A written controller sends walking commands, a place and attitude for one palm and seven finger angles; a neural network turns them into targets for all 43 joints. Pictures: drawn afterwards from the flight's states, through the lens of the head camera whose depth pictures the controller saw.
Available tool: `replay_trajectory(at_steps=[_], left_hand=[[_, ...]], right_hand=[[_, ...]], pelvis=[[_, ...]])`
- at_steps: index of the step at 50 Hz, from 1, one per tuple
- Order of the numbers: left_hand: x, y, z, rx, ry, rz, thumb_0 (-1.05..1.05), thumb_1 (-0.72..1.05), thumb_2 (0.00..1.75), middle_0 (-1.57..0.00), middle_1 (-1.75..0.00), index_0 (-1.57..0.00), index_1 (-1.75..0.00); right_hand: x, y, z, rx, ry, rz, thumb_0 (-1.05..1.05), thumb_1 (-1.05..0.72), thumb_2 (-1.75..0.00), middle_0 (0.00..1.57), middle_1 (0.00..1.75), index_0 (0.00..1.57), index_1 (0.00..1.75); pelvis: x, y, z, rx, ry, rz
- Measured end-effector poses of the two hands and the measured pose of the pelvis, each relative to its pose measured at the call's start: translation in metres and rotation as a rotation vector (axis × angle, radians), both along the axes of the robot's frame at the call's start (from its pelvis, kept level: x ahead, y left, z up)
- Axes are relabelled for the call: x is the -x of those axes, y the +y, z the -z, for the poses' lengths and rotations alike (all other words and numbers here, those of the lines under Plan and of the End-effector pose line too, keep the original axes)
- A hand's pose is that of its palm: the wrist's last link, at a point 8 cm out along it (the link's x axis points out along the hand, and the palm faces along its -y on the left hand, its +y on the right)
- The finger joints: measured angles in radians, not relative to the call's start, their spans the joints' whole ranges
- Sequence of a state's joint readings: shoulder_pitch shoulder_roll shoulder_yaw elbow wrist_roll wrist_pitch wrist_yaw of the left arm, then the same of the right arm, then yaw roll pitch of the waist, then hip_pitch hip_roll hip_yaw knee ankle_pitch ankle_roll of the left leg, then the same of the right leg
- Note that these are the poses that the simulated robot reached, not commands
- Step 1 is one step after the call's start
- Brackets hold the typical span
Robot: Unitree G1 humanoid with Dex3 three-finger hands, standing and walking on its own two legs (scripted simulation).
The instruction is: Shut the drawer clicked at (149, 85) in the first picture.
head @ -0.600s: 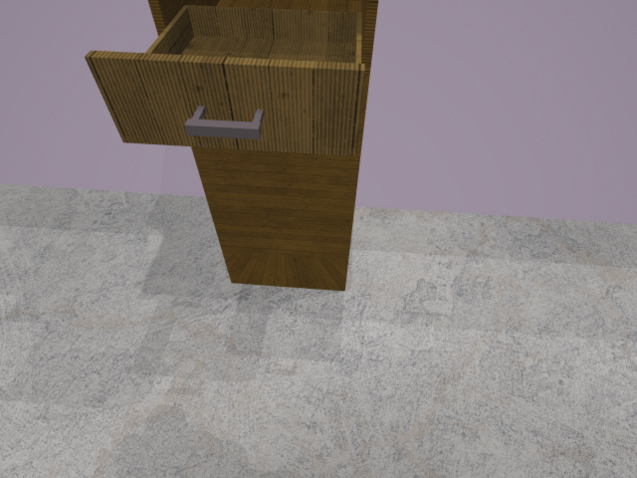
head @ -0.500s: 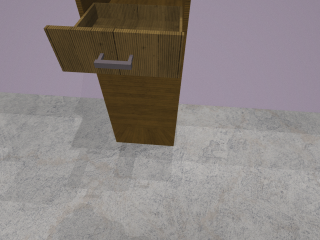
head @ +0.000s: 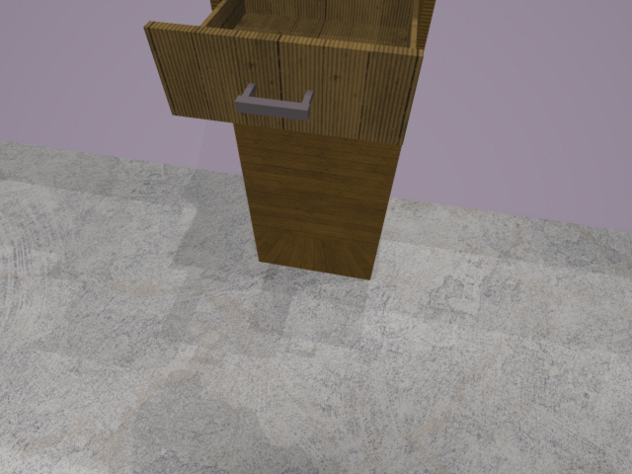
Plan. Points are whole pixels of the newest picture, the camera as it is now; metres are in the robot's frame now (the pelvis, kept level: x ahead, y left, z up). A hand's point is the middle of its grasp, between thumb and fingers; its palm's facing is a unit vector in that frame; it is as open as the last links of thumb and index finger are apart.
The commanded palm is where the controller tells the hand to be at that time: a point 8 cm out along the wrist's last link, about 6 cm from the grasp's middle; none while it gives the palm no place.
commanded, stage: look at it before walking up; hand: left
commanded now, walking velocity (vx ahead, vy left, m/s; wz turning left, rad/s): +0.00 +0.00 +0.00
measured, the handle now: (276, 100) +0.57 +0.10 +0.16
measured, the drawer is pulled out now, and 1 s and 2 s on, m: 0.29 0.29 0.29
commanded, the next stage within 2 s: turn to face it in 0.54 s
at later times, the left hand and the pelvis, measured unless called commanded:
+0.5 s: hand out of the picture +0.02 +0.15 -0.17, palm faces +0.01 -0.98 -0.21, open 7.4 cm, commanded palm none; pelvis +0.01 -0.02 +0.00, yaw -1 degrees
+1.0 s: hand out of the picture +0.03 +0.16 -0.18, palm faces -0.01 -0.98 -0.19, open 7.4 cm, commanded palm none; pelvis +0.03 -0.02 -0.01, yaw -3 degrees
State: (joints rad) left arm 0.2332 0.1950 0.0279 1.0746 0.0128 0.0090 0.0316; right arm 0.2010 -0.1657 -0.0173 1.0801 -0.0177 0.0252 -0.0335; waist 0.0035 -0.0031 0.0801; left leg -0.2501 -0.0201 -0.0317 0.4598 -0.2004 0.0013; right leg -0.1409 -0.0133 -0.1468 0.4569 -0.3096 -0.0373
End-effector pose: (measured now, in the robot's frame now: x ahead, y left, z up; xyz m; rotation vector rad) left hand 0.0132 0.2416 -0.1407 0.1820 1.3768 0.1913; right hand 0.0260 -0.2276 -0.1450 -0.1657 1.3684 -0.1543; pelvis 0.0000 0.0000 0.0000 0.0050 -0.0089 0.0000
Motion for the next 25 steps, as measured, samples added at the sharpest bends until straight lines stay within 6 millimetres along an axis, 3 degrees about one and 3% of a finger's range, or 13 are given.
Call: replay_trajectory(at_steps=[5,11,25], left_hand=[[0.013,-0.007,-0.003,-0.002,0.044,-0.001,0.0,0.91,0.89,-0.2,-0.3,-0.2,-0.3],[0.017,-0.018,-0.004,0.008,0.064,-0.003,0.0,0.91,0.89,-0.2,-0.3,-0.2,-0.3],[-0.004,-0.039,0.0,0.032,0.029,0.017,0.0,0.9,0.89,-0.2,-0.3,-0.2,-0.3]], right_hand=[[-0.011,-0.004,0.001,-0.009,-0.027,0.004,0.0,-0.91,-0.9,0.2,0.3,0.2,0.3],[-0.011,-0.009,0.001,-0.011,-0.015,0.003,0.0,-0.91,-0.9,0.2,0.3,0.2,0.3],[0.017,-0.018,0.001,-0.006,0.058,0.039,0.0,-0.91,-0.9,0.2,0.3,0.2,0.3]], pelvis=[[-0.004,-0.004,-0.002,-0.002,-0.008,0.007],[-0.007,-0.009,-0.003,-0.004,-0.016,0.012],[-0.014,-0.022,-0.003,-0.002,-0.02,0.021]])
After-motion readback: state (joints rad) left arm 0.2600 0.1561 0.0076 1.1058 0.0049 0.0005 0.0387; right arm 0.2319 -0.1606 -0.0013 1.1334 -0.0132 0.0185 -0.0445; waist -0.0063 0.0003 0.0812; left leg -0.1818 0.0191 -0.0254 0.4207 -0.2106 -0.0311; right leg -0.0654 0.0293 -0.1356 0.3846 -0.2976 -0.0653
